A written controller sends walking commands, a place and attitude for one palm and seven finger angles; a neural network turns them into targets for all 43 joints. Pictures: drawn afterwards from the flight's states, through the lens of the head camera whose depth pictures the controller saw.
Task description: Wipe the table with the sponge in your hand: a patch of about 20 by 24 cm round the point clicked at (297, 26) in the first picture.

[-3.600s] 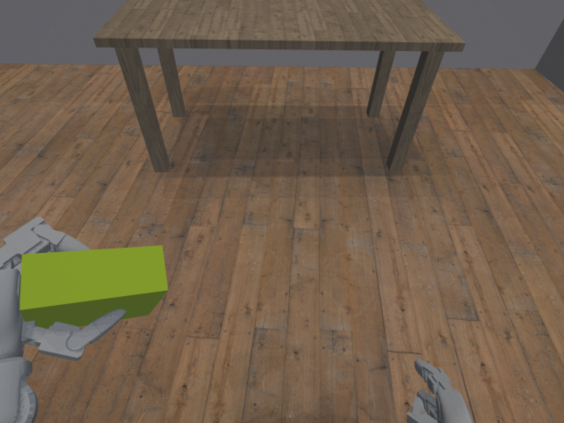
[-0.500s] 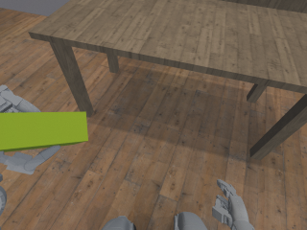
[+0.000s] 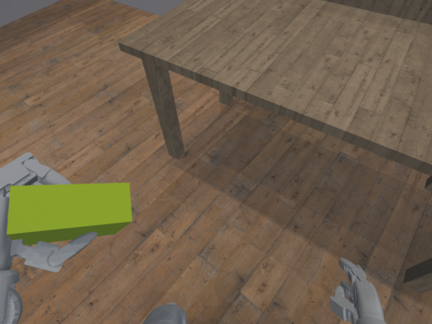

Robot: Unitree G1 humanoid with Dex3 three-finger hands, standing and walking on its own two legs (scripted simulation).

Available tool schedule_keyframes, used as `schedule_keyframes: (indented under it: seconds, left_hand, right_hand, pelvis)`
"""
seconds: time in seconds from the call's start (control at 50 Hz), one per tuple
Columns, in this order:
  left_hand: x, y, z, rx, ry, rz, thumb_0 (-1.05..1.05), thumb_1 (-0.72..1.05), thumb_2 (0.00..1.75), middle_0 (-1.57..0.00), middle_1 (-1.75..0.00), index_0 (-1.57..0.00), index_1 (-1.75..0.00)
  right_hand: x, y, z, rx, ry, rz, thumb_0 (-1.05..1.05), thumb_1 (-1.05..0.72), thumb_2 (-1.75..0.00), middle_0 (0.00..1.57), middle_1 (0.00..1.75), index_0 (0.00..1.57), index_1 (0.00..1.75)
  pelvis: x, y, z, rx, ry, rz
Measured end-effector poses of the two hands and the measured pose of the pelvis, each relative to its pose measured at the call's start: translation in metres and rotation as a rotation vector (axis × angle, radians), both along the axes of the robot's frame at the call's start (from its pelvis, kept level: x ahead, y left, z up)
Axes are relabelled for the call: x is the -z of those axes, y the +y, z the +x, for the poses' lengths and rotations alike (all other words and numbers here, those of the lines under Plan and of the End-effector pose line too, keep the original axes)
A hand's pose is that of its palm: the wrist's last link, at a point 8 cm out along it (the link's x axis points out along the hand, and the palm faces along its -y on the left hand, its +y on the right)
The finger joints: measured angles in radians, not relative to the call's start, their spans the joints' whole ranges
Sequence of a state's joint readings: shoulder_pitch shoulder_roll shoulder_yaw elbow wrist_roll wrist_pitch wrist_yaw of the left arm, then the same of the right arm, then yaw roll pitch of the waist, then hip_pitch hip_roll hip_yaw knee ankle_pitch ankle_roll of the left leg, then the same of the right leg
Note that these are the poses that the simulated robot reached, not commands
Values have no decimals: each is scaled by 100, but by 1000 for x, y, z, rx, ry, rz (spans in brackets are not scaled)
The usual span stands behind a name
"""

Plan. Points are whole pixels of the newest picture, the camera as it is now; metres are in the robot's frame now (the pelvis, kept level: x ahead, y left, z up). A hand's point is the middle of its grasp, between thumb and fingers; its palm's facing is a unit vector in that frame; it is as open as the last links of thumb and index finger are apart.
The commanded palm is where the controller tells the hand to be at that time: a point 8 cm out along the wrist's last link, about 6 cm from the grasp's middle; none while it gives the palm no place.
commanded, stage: walk to a spot facing it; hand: left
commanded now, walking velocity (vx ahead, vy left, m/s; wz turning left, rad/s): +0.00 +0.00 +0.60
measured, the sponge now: (90, 213) +0.24 +0.17 +0.15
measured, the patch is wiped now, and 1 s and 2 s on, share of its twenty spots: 0.00 0.00 0.00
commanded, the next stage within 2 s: none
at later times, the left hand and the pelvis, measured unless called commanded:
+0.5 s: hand out of the picture +0.12 +0.24 +0.19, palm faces +0.64 -0.60 -0.48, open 9.4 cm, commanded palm +0.07 +0.26 +0.17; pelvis +0.00 -0.05 -0.01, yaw +18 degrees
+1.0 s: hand out of the picture -0.03 +0.24 +0.17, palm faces +0.82 -0.43 -0.37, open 9.5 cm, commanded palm -0.10 +0.24 +0.17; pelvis -0.07 -0.08 -0.02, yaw +34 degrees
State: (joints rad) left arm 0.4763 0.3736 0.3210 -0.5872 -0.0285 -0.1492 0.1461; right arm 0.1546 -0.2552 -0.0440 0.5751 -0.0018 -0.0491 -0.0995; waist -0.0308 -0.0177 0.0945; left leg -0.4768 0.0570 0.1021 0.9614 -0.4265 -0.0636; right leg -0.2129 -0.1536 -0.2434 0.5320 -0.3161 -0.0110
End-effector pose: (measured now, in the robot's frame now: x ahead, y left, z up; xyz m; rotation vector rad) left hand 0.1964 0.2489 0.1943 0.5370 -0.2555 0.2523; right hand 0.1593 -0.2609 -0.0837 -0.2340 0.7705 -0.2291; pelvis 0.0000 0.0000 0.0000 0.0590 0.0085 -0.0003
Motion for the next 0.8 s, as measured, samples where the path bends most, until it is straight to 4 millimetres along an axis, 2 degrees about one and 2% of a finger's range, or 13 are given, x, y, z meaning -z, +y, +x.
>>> schedule_keyframes:
  seconds: [0.06, 0.1, 0.16, 0.22, 0.3, 0.4, 0.48, 0.56, 0.68, 0.8]
  left_hand:
    - [-19, 13, -6, -17, -61, 84, 0, -43, 99, -83, -134, -82, -135]
    - [-22, 27, -12, -51, -93, 112, 0, -43, 100, -83, -134, -82, -135]
    - [-11, 48, -20, -116, -106, 85, 0, -43, 100, -83, -134, -82, -135]
    - [4, 60, -30, -181, -44, 41, 0, -43, 100, -83, -134, -82, -135]
    - [12, 53, -56, -229, -11, -23, 0, -43, 100, -83, -134, -82, -135]
    - [-2, 30, -94, -283, -40, -13, 0, -44, 100, -83, -134, -82, -135]
    - [-10, 16, -118, -388, -63, 50, 0, -44, 100, -82, -134, -82, -135]
    - [0, 5, -134, -504, -53, 4, 0, -44, 100, -82, -134, -82, -135]
    - [20, -12, -154, -553, 35, -95, 0, -44, 100, -82, -134, -82, -135]
    - [5, -20, -189, -564, -19, -36, 0, -44, 100, -82, -134, -81, -135]
  right_hand:
    - [-4, 2, 14, -17, -8, -21, 2, -90, -90, 20, 30, 20, 30]
    - [-2, 8, 24, -36, -11, -29, 2, -90, -90, 20, 30, 20, 30]
    - [4, 24, 35, -50, -22, -9, 1, -90, -90, 20, 30, 20, 30]
    - [3, 48, 38, -123, -5, 50, 1, -91, -90, 20, 30, 20, 30]
    - [-2, 73, 39, -243, 9, 107, 2, -90, -90, 20, 30, 20, 30]
    - [2, 84, 48, -370, -5, 141, 1, -90, -90, 20, 30, 20, 30]
    - [14, 78, 62, -442, -22, 170, 1, -90, -90, 21, 30, 21, 30]
    - [24, 60, 74, -482, -13, 156, 1, -90, -90, 20, 30, 21, 30]
    - [9, 27, 78, -475, -5, 82, 2, -90, -90, 20, 30, 20, 30]
    - [-7, 13, 79, -510, -21, -24, 2, -90, -90, 20, 30, 20, 30]
  pelvis:
    - [3, 2, 5, -29, 23, -7]
    - [9, 8, 9, -47, 31, -15]
    - [17, 14, 12, -72, 16, -14]
    - [11, 10, 11, -118, 1, -47]
    - [3, -2, 10, -184, -11, -79]
    - [3, -22, 7, -253, -23, -84]
    - [10, -45, 6, -299, -29, -70]
    - [13, -65, -2, -354, -46, -46]
    - [1, -81, -9, -436, -38, -4]
    - [-1, -91, -24, -505, -19, -13]
